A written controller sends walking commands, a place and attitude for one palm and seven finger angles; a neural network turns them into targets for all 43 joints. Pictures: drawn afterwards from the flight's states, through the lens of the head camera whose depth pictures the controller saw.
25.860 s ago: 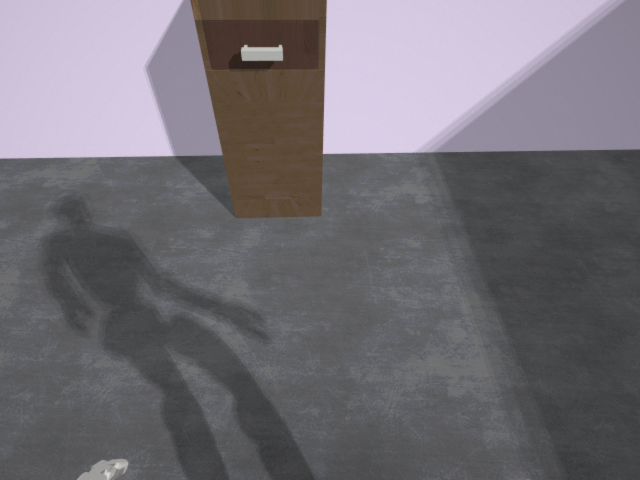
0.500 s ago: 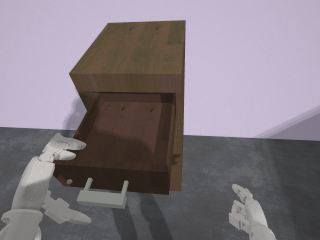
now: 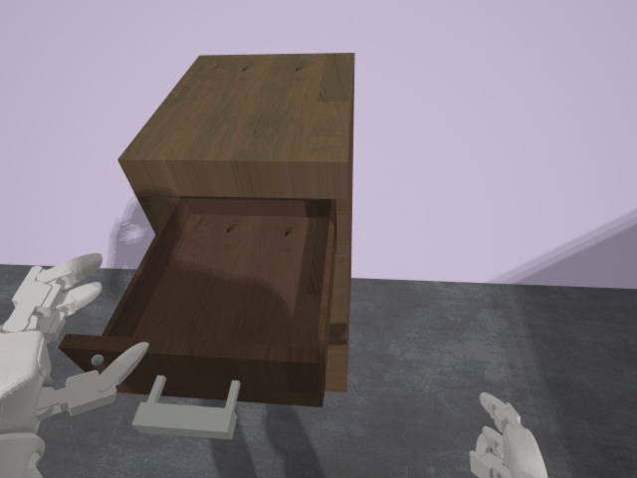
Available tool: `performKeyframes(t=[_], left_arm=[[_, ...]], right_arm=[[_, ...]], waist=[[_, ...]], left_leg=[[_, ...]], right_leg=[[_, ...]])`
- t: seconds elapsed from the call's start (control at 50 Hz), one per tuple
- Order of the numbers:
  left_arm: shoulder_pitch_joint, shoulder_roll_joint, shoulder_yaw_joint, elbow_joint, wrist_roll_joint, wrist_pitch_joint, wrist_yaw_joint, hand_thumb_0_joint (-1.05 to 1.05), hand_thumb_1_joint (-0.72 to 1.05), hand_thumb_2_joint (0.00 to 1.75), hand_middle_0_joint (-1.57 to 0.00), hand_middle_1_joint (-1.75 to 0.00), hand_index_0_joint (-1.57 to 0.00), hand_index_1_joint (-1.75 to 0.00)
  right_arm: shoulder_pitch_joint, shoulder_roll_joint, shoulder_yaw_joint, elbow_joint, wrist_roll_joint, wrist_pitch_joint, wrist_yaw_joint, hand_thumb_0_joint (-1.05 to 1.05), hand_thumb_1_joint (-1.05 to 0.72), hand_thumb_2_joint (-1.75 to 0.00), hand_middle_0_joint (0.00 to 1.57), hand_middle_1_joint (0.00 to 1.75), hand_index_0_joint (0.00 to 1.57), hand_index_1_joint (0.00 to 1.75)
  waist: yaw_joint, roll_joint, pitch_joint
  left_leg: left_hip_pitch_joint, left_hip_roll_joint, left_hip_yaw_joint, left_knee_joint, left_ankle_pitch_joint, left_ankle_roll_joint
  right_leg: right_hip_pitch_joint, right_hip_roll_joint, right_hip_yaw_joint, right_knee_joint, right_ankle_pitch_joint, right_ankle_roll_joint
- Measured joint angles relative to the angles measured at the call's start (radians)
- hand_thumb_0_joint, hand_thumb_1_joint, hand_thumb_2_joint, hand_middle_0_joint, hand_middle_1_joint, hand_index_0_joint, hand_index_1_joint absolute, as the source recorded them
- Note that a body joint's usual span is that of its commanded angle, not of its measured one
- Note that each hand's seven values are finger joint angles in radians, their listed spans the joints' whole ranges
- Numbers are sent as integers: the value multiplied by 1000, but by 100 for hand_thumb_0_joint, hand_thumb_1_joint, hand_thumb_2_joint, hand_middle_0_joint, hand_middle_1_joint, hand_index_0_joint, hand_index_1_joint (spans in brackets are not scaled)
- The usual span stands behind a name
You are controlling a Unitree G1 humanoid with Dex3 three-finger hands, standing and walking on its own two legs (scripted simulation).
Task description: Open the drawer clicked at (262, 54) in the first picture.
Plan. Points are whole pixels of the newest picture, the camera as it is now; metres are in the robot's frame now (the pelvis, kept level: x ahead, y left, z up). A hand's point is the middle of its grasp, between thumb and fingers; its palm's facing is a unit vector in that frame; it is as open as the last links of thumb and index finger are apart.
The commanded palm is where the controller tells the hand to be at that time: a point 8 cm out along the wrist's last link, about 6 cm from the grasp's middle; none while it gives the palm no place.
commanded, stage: draw the hand back to the body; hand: left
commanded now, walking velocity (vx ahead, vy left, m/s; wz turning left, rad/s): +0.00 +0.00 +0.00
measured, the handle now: (191, 402) +0.21 +0.20 -0.03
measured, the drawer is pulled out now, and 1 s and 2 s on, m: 0.30 0.30 0.30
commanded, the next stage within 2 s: step back with the hand held close in 0.40 s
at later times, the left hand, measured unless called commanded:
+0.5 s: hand (96, 368) +0.17 +0.22 +0.15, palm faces +0.38 -0.82 -0.42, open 7.5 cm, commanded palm +0.12 +0.27 +0.17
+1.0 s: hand (57, 397) +0.15 +0.25 +0.15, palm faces +0.26 -0.81 -0.52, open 7.4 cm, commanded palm +0.08 +0.29 +0.17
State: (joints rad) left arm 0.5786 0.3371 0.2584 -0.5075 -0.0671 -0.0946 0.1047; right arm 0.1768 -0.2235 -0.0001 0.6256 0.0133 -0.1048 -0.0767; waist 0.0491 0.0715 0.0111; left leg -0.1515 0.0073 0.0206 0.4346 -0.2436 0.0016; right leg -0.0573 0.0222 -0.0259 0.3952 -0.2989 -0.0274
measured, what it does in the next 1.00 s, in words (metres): shifts its weight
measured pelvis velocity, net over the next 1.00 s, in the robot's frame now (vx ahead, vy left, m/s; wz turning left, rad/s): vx -0.05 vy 0.01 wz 0.00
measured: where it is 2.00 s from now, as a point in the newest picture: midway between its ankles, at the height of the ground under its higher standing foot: outside the picture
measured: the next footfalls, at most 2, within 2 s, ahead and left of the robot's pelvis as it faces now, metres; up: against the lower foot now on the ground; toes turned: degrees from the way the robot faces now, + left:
right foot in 1.66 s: -0.25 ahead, -0.13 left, +0.00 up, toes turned +2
left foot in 1.88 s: -0.13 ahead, +0.10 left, +0.00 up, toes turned +1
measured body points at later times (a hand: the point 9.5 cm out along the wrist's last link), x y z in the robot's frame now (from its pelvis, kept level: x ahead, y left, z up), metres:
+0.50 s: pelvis -0.01 -0.01 +0.00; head -0.01 -0.05 +0.45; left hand +0.15 +0.27 +0.18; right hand +0.19 -0.23 -0.09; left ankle +0.00 +0.12 -0.74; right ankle -0.05 -0.10 -0.74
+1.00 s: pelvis -0.05 +0.01 -0.01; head -0.01 +0.02 +0.44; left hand +0.13 +0.29 +0.18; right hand +0.13 -0.23 -0.08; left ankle +0.00 +0.12 -0.74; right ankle -0.05 -0.10 -0.74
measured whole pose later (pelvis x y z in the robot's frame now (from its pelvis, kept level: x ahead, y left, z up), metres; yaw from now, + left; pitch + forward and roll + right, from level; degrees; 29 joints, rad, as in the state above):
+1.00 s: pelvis -0.05 +0.01 -0.01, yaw +0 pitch +2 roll -1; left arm 0.66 0.44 0.38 -0.64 -0.06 -0.16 0.12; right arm 0.16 -0.21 -0.02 0.53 0.03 -0.02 -0.07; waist -0.01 0.00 0.05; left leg -0.36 0.00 0.02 0.51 -0.19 0.02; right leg -0.28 0.01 -0.03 0.50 -0.26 -0.01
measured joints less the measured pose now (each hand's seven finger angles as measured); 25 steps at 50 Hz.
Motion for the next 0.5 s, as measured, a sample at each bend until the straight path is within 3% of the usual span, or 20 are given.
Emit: performKeyframes(t=[0.3,0.5], left_arm=[[-26,-14,10,38,-8,8,3,1,75,83,-22,-39,-22,-39],[-22,-8,14,40,-10,5,2,1,87,89,-21,-31,-21,-31]], right_arm=[[-18,10,10,-7,2,10,0,1,-91,-90,20,30,20,30],[-10,8,6,1,2,11,-1,1,-91,-90,20,30,20,30]], waist=[[11,8,3],[7,9,6]], left_leg=[[11,7,-14,-14,14,-11],[11,14,-16,-18,18,-17]], right_leg=[[13,9,-13,-12,8,-12],[14,15,-15,-17,13,-18]])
